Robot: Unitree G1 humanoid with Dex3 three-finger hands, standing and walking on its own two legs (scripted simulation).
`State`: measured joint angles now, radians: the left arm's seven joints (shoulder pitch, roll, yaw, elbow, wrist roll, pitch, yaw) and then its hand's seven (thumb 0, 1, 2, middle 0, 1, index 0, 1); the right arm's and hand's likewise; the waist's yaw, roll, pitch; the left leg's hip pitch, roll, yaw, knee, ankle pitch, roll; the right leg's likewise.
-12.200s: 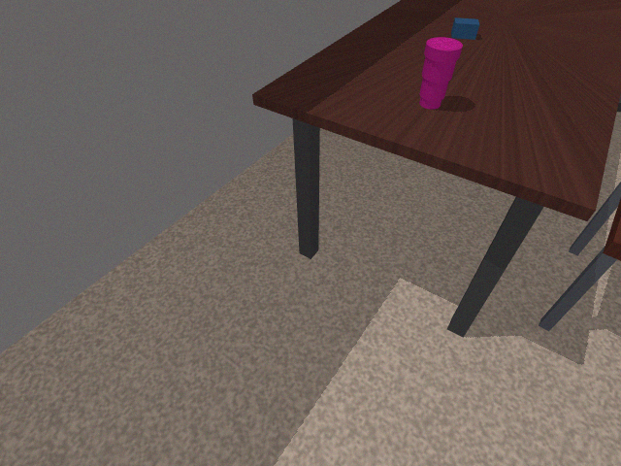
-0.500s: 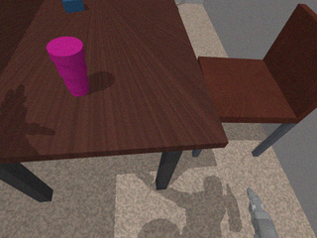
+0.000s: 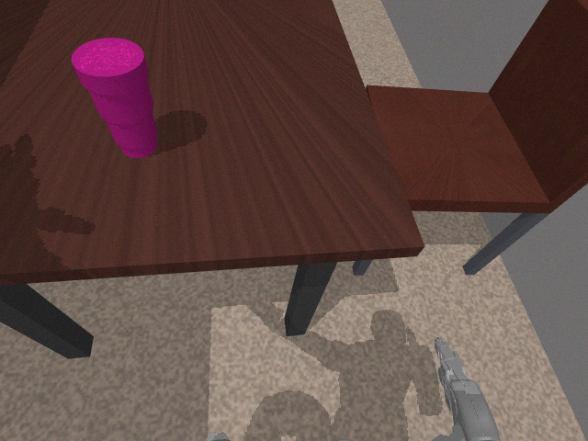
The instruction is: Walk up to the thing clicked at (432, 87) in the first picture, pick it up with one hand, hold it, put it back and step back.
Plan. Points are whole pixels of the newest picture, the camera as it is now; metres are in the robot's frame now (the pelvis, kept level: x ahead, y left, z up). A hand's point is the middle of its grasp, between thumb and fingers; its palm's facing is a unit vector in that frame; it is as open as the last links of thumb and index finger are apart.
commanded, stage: approach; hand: left
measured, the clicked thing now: (126, 106) +0.58 +0.22 +0.09
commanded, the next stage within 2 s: close in in 0.08 s
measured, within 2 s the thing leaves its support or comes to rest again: neither
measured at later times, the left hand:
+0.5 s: hand (96, 124) +0.55 +0.25 +0.09, palm faces +0.22 -0.98 -0.02, open 17.3 cm
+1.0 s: hand (129, 137) +0.54 +0.21 +0.08, palm faces +0.21 -0.98 +0.01, open 17.4 cm
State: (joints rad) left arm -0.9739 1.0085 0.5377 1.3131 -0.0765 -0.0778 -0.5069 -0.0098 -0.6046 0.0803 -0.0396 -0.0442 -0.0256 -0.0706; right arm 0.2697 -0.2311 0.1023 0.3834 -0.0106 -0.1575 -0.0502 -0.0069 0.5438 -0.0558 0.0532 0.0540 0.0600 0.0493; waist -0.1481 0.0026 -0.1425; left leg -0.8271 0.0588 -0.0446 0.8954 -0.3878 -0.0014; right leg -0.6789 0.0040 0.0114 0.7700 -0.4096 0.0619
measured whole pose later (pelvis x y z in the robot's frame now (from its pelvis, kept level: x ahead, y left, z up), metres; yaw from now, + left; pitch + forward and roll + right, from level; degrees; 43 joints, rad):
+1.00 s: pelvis +0.00 -0.02 -0.02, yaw -1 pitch +22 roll -4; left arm -0.95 0.60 0.47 1.10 -0.05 -0.21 -0.09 -0.01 -0.52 0.06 -0.06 -0.02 -0.06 -0.02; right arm 0.32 -0.25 -0.01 0.10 -0.05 0.02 0.04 -0.01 0.55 -0.05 0.05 0.05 0.06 0.05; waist -0.22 0.01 -0.12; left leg -0.97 0.08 -0.04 1.02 -0.44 -0.02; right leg -0.85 0.02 0.02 0.95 -0.49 0.05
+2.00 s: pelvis +0.00 -0.01 -0.03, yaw -1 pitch +23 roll -4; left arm -0.94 0.61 0.46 1.11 -0.04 -0.23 -0.08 -0.01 -0.18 0.57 -0.80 -0.74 -0.81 -0.73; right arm 0.35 -0.24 0.00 0.05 -0.04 0.06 0.04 -0.01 0.53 -0.05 0.06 0.05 0.06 0.05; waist -0.21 0.02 -0.16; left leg -0.98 0.08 -0.04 1.04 -0.46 -0.02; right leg -0.86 0.02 0.03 0.96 -0.50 0.05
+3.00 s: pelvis -0.01 -0.01 -0.01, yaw -1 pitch +17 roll -3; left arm -0.95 0.55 0.42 1.05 -0.05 -0.11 -0.04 -0.08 -0.61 0.94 -0.80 -1.27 -0.79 -1.30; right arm 0.31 -0.22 -0.01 0.21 -0.01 0.04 0.01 -0.01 0.55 -0.05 0.05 0.05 0.06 0.05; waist -0.16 0.02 -0.10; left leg -0.83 0.07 -0.01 0.92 -0.39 -0.01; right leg -0.71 0.01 0.04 0.84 -0.42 0.06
